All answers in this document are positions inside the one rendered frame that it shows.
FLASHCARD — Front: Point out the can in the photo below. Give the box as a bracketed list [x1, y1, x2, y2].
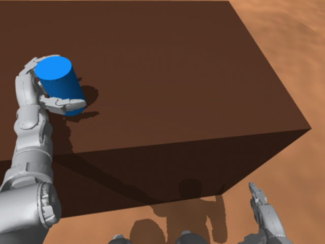
[35, 56, 86, 116]

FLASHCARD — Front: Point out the left robot arm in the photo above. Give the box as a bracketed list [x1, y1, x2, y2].
[0, 105, 61, 244]

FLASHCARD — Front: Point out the right robot hand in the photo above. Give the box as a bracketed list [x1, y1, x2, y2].
[238, 182, 286, 244]

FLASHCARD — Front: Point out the left robot hand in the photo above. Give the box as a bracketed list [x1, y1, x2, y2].
[15, 54, 87, 115]

